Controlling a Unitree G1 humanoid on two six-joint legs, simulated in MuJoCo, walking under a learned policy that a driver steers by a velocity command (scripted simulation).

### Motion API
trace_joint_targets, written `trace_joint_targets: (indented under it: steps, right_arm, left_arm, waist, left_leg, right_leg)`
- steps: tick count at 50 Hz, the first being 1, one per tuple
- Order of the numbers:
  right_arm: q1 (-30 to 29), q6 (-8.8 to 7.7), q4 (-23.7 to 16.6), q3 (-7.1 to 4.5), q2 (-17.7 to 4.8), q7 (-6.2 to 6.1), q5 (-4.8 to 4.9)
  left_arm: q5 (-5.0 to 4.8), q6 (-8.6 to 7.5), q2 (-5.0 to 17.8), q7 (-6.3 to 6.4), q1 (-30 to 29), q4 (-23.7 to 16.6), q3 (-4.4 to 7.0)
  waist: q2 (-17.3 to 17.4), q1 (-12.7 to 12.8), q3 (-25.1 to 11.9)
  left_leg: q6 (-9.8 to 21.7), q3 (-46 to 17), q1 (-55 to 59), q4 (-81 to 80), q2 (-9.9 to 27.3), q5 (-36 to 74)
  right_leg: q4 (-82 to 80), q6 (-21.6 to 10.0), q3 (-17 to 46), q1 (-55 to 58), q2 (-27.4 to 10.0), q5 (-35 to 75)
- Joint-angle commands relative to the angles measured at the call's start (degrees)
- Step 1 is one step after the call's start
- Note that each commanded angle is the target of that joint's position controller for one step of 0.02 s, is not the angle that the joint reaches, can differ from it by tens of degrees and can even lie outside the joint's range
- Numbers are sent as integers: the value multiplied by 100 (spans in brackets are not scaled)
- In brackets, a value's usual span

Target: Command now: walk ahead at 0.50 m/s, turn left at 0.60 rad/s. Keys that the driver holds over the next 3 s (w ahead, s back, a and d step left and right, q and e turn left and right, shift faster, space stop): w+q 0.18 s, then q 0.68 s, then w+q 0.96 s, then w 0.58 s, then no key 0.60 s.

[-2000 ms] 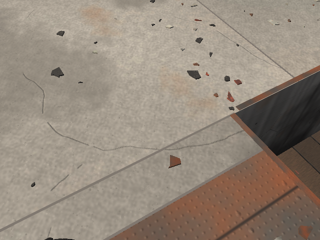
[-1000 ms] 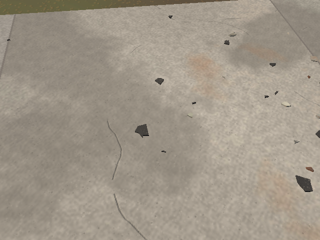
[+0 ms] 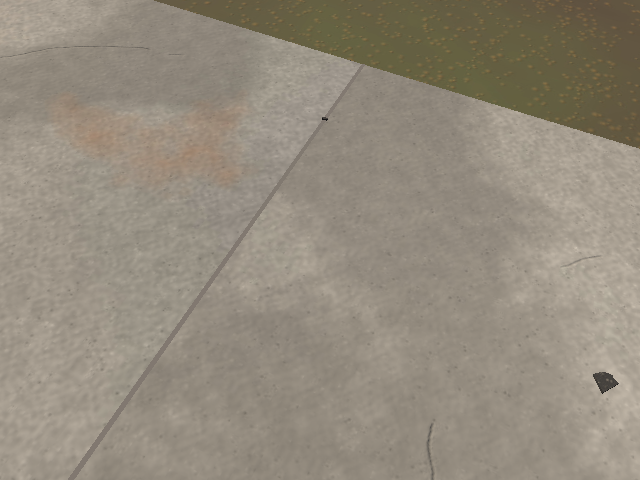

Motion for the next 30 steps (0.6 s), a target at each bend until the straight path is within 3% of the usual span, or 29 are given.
trace_joint_targets:
  steps: [1, 4, 6, 8, 9, 10, 11, 12, 13, 14, 15, 16, 18, 21, 26, 30]
  right_arm:
    - [344, -82, -214, -188, -884, -47, -12]
    - [605, -64, -147, -183, -897, -100, -61]
    - [572, -58, -157, -202, -976, -153, -85]
    - [190, -68, -247, -229, -1105, -174, -89]
    - [63, -93, -276, -243, -1175, -138, -85]
    - [-70, -131, -294, -237, -1139, -83, -15]
    - [63, -169, -498, -106, -616, -66, 63]
    - [887, -100, -579, -75, -358, -125, 202]
    - [770, 13, -355, -141, -850, -192, -60]
    - [348, 66, -355, -175, -866, -153, -100]
    - [130, 112, -393, -167, -761, -116, -106]
    - [-13, 182, -434, -172, -695, -59, -143]
    - [-17, 331, -490, -151, -552, 55, -150]
    - [-358, 419, -703, -112, -457, 144, -134]
    - [-1074, 451, -1042, 43, -266, 285, -133]
    - [-1501, 474, -1277, 18, -426, 285, -150]
  left_arm:
    - [-23, -89, 402, -20, -684, -553, 58]
    - [-64, -154, 397, -48, -1158, -776, 4]
    - [-91, -204, 466, -46, -1173, -865, -3]
    - [-108, -257, 613, 12, -491, -705, 44]
    - [-114, -296, 777, 81, 192, -489, 117]
    - [-65, -385, 950, 167, 1030, -309, 183]
    - [79, -427, 1389, 276, 1914, -293, 265]
    - [84, -352, 1715, 252, 1534, -385, 334]
    - [-76, -280, 1156, 222, 1137, -475, 258]
    - [-131, -280, 657, 213, 823, -496, 116]
    - [-112, -284, 432, 194, 694, -459, 39]
    - [-123, -304, 381, 207, 730, -402, 7]
    - [-154, -362, 474, 188, 804, -281, 21]
    - [-147, -375, 618, 195, 784, -216, 66]
    - [-162, -267, 687, 203, 691, -163, 96]
    - [-167, -151, 955, 175, 935, -103, 207]
  waist:
    - [501, -78, 46]
    - [575, -228, 101]
    - [653, -159, 113]
    - [728, 233, -46]
    - [651, 511, -400]
    - [394, 963, -833]
    - [-254, 1145, -1755]
    - [-1560, 547, -2249]
    - [-488, 369, -1645]
    - [-13, 353, -942]
    - [150, 308, -630]
    - [-121, 297, -511]
    - [-470, 211, -488]
    - [-440, 141, -548]
    - [-569, 241, -485]
    - [-581, 440, -441]
  left_leg:
    - [587, -1316, 273, -283, 1519, 2019]
    - [558, -1451, 579, 1, 1559, 2610]
    - [451, -1604, 648, 187, 1629, 2907]
    - [194, -1564, 286, 626, 1553, 3667]
    - [64, -1492, 110, 1311, 1381, 4252]
    - [-116, -1225, -384, 2536, 979, 4011]
    - [-265, -771, -1206, 4245, 562, 1783]
    - [-432, -238, -2612, 5608, -285, -2333]
    - [-413, -268, -2825, 6007, 347, -1855]
    - [-485, -133, -2760, 5895, 489, -1467]
    - [-555, -36, -2705, 5698, 662, -1283]
    - [-613, 14, -2661, 5510, 784, -1183]
    - [-704, 145, -2472, 5384, 751, -1051]
    - [-776, 246, -2695, 4958, 795, -729]
    - [-737, 675, -2120, 3273, 973, 333]
    - [-620, 886, -1807, 2473, 896, -114]
  right_leg:
    - [-489, -21, -120, -344, 247, 452]
    - [-999, -119, -168, -253, 456, 438]
    - [-1379, -234, -112, 131, 558, 317]
    - [-1792, -416, -135, 1364, 768, -59]
    - [-1902, -522, -222, 2320, 935, -234]
    - [-2246, -690, -4, 3559, 621, 120]
    - [-2200, -927, 1371, 4944, -899, 24]
    - [-2719, -1697, 3755, 5616, -2209, 1288]
    - [-2631, -1696, 3481, 4822, -1965, 1566]
    - [-2638, -1608, 2375, 4076, -1659, 2216]
    - [-2738, -1481, 1557, 3637, -1360, 2835]
    - [-2842, -1383, 1034, 3398, -1141, 3139]
    - [-2986, -1359, 453, 3053, -957, 3653]
    - [-3106, -1467, -32, 3032, -1015, 3747]
    - [-3071, -1269, -925, 2708, -787, 3048]
    - [-2672, -1146, -956, 2934, -1025, 2405]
